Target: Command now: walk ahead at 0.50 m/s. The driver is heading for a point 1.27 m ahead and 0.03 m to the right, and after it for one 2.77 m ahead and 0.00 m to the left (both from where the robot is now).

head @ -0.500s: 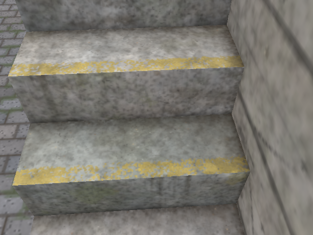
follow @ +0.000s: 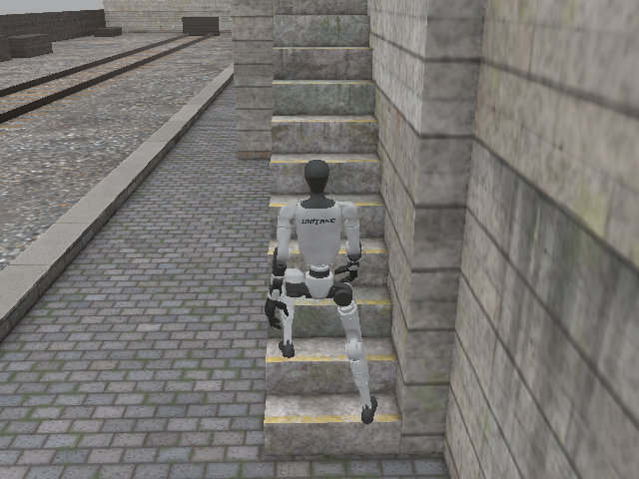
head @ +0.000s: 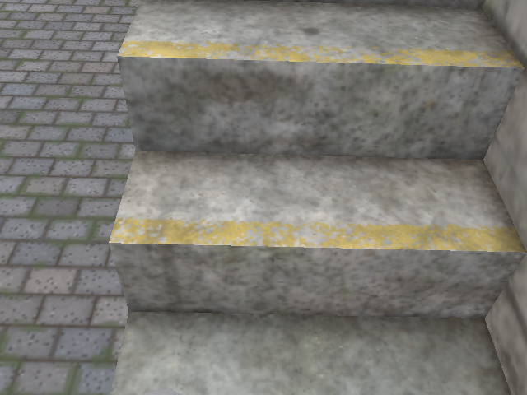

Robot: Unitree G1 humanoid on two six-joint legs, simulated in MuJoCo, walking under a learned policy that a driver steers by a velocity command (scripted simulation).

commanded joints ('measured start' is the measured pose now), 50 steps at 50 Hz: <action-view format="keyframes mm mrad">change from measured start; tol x32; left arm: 1 1 291 56 -68 11 18 -22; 31 -437 137 -74 -638 8 11 -91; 36 151 294 27 -460 54 12 -79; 50 -35 159 -31 -284 77 -67 -74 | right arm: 1 -16 -93 -41 -83 18 -21 8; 4 626 -490 -197 166 -14 -11 -19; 10 -14 44 -66 142 -71 -48 -5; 26 355 -239 -79 8 -63 -122 -97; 35 50 -522 -180 -35 -21 -66 -29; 50 -116 -111 -33 -166 34 -129 -7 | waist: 1 -107 -85 48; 4 -274 629 -273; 18 60 18 150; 35 308 434 -93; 37 100 -307 55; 50 25 55 155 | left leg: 1 641 -155 226 -547 -178 62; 4 1130 121 -1007 -1483 -341 235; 10 640 26 -124 -1137 80 -9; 30 1218 189 84 -1671 436 138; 35 1235 186 115 -1336 2198 141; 36 1344 33 122 -924 1805 24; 37 890 -276 45 -540 385 -31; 38 835 -370 -172 -191 186 -33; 50 251 -252 15 -141 102 5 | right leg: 1 -242 -88 25 -154 338 -290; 2 -229 -36 8 124 824 -300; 4 -574 259 226 988 57 -184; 6 -804 377 502 1591 -26 -157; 23 -1443 394 229 2318 -207 -132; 30 -1383 313 112 2120 -428 -49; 33 -521 276 -48 1310 -109 -182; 34 -403 357 -67 1137 -511 -209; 38 -418 193 917 264 -307 -503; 50 -432 59 479 209 -287 -438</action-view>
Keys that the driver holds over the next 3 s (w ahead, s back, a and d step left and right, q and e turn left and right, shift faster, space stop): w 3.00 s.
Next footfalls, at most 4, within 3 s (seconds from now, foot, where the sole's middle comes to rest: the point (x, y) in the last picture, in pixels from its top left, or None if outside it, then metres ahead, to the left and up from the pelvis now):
0.02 left None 0.11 0.20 -0.57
0.70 right None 0.37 -0.03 -0.37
1.28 left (227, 192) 0.68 0.11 -0.16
1.68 right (422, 34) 0.92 -0.24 0.04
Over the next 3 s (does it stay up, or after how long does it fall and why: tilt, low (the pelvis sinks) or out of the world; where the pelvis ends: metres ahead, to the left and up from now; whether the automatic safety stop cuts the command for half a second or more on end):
stays up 1.34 0.02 1.18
